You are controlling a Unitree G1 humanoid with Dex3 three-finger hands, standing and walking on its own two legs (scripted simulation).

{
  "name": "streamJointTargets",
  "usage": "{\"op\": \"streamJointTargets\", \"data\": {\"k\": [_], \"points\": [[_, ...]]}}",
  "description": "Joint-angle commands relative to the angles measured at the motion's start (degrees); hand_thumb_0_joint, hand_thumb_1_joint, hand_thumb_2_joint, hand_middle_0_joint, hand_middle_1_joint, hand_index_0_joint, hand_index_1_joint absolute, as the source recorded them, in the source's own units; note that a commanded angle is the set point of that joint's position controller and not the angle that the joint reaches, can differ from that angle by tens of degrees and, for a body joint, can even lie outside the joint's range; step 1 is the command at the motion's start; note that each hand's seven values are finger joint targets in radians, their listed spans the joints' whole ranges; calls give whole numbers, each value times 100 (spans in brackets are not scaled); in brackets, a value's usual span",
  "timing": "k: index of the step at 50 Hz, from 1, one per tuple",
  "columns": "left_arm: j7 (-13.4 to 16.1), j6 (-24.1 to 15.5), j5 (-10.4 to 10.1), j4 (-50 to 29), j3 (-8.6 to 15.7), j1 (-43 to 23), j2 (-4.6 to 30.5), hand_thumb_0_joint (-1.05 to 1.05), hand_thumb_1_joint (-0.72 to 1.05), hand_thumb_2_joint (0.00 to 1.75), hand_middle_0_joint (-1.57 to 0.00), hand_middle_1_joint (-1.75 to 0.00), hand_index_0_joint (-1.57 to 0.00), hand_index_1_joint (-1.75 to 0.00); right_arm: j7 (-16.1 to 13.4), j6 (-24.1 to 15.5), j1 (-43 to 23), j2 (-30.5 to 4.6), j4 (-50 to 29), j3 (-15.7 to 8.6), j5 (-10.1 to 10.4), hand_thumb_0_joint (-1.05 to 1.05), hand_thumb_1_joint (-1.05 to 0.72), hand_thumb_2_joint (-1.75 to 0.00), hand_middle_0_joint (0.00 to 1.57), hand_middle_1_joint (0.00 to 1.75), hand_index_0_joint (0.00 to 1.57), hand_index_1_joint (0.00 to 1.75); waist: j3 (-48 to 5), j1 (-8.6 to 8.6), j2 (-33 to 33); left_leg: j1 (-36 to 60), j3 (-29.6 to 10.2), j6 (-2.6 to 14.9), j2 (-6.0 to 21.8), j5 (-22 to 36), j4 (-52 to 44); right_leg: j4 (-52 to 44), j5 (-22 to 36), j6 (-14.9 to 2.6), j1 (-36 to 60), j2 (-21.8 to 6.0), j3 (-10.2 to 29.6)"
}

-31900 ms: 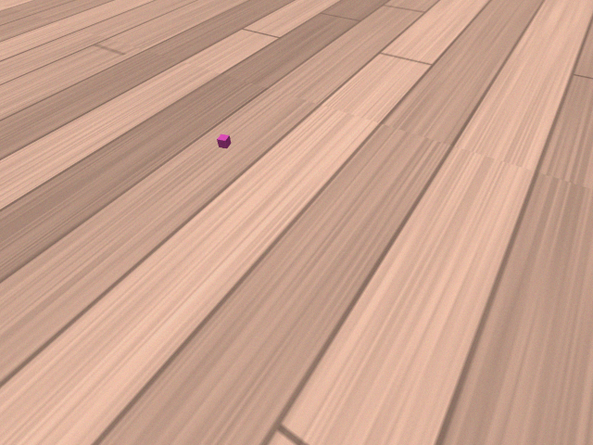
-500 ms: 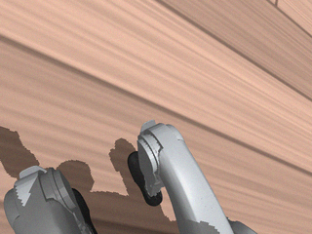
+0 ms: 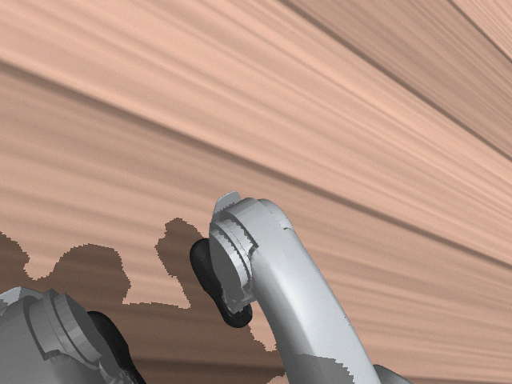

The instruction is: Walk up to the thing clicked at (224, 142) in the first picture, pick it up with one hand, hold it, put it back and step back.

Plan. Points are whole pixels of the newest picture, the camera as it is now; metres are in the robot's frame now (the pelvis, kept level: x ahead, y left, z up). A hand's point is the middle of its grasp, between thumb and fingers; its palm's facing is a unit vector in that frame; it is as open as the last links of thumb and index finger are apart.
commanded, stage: rest palm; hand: left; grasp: from above
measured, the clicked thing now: out of the picture +0.46 +0.35 -0.30
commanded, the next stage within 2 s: close in 1.02 s
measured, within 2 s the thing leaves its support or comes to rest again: neither
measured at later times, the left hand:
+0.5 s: hand out of the picture +0.46 +0.33 -0.26, palm faces -0.07 -0.43 -0.90, open 12.6 cm
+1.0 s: hand out of the picture +0.46 +0.33 -0.27, palm faces -0.07 -0.43 -0.90, open 12.4 cm
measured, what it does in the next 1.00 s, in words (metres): stands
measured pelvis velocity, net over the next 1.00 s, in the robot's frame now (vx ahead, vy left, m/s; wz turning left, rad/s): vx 0.00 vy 0.00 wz -0.03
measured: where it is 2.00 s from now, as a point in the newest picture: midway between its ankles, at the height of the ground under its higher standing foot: (178, 334)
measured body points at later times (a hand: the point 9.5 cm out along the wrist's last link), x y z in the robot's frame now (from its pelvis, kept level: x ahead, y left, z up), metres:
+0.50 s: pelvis +0.00 +0.00 +0.00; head +0.31 +0.11 +0.30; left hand +0.47 +0.35 -0.21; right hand -0.01 -0.23 -0.04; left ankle +0.07 +0.12 -0.30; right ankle +0.13 -0.11 -0.30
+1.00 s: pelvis +0.00 +0.00 +0.00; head +0.32 +0.11 +0.29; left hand +0.47 +0.35 -0.22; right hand +0.00 -0.23 -0.04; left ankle +0.07 +0.12 -0.30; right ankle +0.13 -0.11 -0.30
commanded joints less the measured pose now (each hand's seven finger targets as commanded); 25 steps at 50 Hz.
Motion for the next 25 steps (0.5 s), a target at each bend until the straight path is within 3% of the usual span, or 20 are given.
{"op": "streamJointTargets", "data": {"k": [1, 6, 11, 14, 25], "points": [[199, -45, 31, -527, -258, -1376, 960, 0, -29, 80, -33, -74, -30, -78, 28, 17, 1414, -2001, 255, -379, 54, 0, -91, -90, 20, 30, 20, 30, -3932, -467, 2980, 2628, 192, -11, 159, 1071, -1454, -1127, 1314, -155, 2448, 155, -331], [147, -80, 4, -569, -392, -1391, 922, 0, -27, 77, -32, -78, -30, -80, 24, 21, 1358, -2026, 214, -302, 16, 0, -90, -90, 20, 30, 20, 30, -3779, -516, 3076, 2682, 153, -44, 155, 1098, -1448, -1038, 1341, -175, 2354, 151, -372], [238, -96, 70, -545, -361, -1379, 1012, 0, -29, 79, -31, -78, -29, -80, 42, 14, 1351, -2033, 215, -264, 37, 0, -91, -90, 20, 30, 20, 30, -3735, -480, 3131, 2770, 105, -65, 166, 1137, -1454, -1027, 1390, -182, 2342, 130, -395], [331, -111, 40, -450, -314, -1358, 1028, 0, -28, 79, -31, -79, -29, -81, 54, 35, 1360, -2104, 112, -266, 32, 0, -91, -90, 20, 30, 20, 30, -3733, -509, 3136, 2809, 60, -72, 194, 1133, -1473, -1055, 1413, -184, 2445, 153, -424], [234, -140, -76, -602, -451, -1312, 1028, 0, -27, 78, -31, -79, -29, -80, 39, 33, 1242, -2156, -18, -155, 2, 0, -90, -90, 20, 30, 20, 30, -3637, -581, 3137, 2806, 69, -70, 195, 1196, -1401, -1047, 1466, -168, 2439, 179, -453]]}}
